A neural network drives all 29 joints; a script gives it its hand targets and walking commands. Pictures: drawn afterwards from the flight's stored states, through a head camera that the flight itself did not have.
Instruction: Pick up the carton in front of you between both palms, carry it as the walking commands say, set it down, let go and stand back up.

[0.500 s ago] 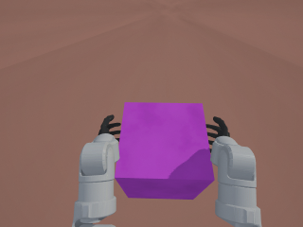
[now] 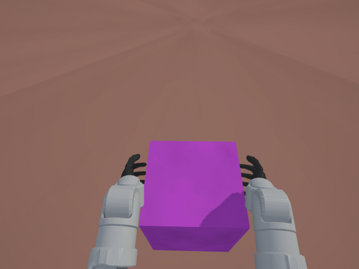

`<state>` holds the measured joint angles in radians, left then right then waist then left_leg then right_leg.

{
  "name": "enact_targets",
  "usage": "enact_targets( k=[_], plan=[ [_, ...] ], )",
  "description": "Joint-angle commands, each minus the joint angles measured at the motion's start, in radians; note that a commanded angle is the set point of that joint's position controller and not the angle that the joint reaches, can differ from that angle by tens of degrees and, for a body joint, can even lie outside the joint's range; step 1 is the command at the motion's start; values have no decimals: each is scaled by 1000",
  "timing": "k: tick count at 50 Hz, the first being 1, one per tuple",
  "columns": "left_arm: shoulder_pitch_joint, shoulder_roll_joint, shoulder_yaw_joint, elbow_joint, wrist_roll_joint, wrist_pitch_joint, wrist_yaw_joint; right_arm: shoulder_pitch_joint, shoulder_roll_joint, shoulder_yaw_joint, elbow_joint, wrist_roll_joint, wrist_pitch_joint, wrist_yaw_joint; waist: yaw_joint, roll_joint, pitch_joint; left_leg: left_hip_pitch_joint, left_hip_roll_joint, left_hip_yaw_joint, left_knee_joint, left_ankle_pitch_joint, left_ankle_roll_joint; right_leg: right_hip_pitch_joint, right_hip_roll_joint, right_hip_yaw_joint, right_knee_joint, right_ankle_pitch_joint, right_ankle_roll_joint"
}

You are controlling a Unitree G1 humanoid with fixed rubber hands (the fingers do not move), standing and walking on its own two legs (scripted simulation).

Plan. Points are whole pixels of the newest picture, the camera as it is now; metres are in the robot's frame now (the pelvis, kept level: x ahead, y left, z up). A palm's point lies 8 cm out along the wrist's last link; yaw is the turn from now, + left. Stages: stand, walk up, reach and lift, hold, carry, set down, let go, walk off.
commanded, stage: carry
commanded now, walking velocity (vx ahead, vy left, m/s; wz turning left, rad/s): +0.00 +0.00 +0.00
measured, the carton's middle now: (191, 199) +0.30 +0.00 -0.05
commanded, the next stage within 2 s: hold in 1.12 s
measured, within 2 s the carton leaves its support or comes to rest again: neither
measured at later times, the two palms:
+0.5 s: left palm (121, 200) +0.25 +0.15 +0.04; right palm (260, 203) +0.25 -0.14 +0.04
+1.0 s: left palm (116, 209) +0.23 +0.16 +0.04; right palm (257, 212) +0.23 -0.14 +0.04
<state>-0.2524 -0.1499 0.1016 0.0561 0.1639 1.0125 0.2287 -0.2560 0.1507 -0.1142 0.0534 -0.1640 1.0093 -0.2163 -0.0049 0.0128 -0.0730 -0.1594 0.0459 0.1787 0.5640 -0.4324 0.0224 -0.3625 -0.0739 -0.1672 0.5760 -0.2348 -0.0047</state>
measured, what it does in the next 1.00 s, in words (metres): shifts its weight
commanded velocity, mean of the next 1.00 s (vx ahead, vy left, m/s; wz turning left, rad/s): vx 0.00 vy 0.00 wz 0.00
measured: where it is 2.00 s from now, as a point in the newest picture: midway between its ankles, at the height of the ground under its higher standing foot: outside the picture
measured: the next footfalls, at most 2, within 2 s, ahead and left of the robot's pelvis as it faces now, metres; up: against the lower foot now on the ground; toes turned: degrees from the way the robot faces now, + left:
none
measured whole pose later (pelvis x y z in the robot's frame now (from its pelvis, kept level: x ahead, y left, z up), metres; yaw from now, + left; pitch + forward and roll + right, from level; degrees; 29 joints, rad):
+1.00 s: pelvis -0.05 +0.01 +0.00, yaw +0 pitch +1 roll +0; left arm -0.20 -0.14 0.15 0.18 0.24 0.75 0.05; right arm -0.21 0.14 -0.16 0.18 -0.24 0.74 -0.05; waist 0.00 0.00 -0.09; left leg -0.23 0.02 0.20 0.58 -0.37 0.06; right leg -0.40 -0.10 -0.15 0.51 -0.11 0.01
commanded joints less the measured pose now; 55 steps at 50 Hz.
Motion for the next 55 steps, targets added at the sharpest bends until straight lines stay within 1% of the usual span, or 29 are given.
enact_targets(
  k=[1,4,7,10,12,14,17,20,22,24,29,35,44,55],
  plan=[
    [-501,-1077,-631,-74,-381,-102,-462,-498,1077,636,-50,382,-93,461,0,-14,-320,20,112,-83,-78,436,0,207,-94,91,-37,403,-33],
    [-477,-1055,-603,-34,-344,-162,-467,-477,1061,610,-6,345,-155,466,3,-13,-300,0,112,-89,-99,367,3,198,-94,95,-57,347,-29],
    [-469,-1034,-567,7,-290,-232,-470,-457,1044,574,40,291,-225,465,4,-12,-279,-20,113,-92,-117,307,7,186,-94,97,-75,299,-25],
    [-478,-995,-528,24,-231,-295,-461,-466,1008,529,63,228,-291,455,5,-9,-267,-38,114,-95,-131,266,11,179,-94,98,-88,268,-22],
    [-493,-961,-486,57,-192,-331,-456,-481,968,485,92,185,-328,449,5,-8,-260,-51,115,-99,-141,237,13,176,-92,98,-97,242,-22],
    [-504,-944,-458,90,-169,-361,-454,-493,948,456,119,161,-359,447,5,-8,-255,-61,116,-103,-149,214,16,173,-90,100,-104,220,-21],
    [-518,-949,-449,118,-160,-387,-456,-503,950,446,141,151,-386,446,5,-9,-261,-66,116,-107,-150,212,19,172,-88,101,-107,217,-21],
    [-508,-963,-472,111,-171,-384,-456,-492,964,471,126,164,-382,445,4,-11,-278,-60,115,-108,-139,238,20,174,-88,100,-104,233,-21],
    [-487,-968,-502,84,-190,-366,-454,-472,969,505,94,186,-363,443,4,-11,-289,-55,115,-108,-130,260,20,173,-90,99,-101,246,-20],
    [-460,-961,-511,69,-197,-342,-451,-449,961,518,76,197,-339,441,4,-10,-294,-53,115,-108,-123,280,20,169,-90,97,-96,256,-19],
    [-433,-931,-492,64,-185,-322,-447,-424,930,504,71,188,-317,436,4,-8,-274,-71,117,-109,-127,281,19,153,-90,93,-94,245,-15],
    [-468,-940,-514,32,-204,-328,-447,-459,940,526,41,206,-323,434,5,-9,-265,-86,118,-113,-137,248,20,151,-90,96,-100,221,-13],
    [-444,-936,-522,27,-207,-324,-446,-431,935,529,40,207,-319,434,4,-7,-286,-71,117,-110,-118,293,22,151,-89,91,-92,251,-14],
    [-444,-932,-523,22,-208,-323,-445,-433,931,529,35,209,-319,433,4,-5,-275,-80,120,-112,-122,293,22,141,-88,86,-90,237,-8]
  ],
)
